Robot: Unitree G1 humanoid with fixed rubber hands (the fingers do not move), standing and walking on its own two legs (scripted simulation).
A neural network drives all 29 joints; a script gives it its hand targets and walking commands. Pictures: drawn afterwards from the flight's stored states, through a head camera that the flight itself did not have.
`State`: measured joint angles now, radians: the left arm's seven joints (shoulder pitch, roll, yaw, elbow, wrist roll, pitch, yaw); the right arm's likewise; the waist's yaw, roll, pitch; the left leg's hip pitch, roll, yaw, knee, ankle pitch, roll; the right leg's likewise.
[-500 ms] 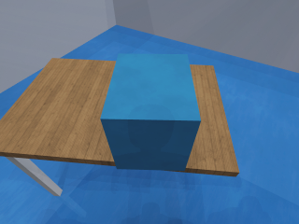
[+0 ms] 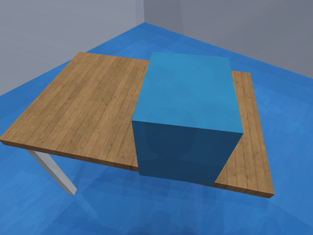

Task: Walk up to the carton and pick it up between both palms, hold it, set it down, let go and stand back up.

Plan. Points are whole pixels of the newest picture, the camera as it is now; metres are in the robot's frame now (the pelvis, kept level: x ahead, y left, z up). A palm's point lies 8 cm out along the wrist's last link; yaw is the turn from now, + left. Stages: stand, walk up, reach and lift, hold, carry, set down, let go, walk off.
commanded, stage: walk up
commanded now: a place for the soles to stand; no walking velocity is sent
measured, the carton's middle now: (182, 118) +0.46 -0.06 +0.02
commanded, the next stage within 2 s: none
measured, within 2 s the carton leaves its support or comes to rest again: neither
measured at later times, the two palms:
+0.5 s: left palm out of the picture +0.05 +0.25 -0.12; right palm out of the picture +0.03 -0.21 -0.12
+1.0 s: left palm out of the picture +0.08 +0.25 -0.12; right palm out of the picture -0.01 -0.23 -0.13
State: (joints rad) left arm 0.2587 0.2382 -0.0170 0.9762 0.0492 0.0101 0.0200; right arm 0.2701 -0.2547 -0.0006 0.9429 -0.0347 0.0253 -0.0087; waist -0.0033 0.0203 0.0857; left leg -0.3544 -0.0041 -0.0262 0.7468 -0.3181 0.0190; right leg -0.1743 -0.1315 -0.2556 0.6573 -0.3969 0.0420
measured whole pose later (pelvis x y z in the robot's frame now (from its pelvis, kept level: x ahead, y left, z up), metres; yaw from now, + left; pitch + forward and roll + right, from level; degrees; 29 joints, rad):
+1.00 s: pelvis +0.01 +0.02 +0.01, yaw -14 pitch -2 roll +2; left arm 0.30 0.19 -0.03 0.98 0.01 -0.02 0.04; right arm 0.17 -0.24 0.02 1.04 -0.02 0.06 -0.02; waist 0.00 0.00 0.08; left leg -0.23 0.00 0.24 0.54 -0.28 0.07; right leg -0.28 0.02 0.14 0.64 -0.32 0.01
